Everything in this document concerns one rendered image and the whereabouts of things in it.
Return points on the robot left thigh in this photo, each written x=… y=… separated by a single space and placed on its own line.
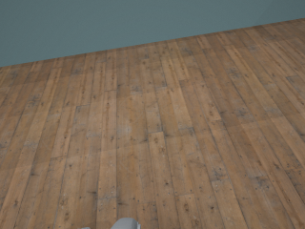
x=126 y=223

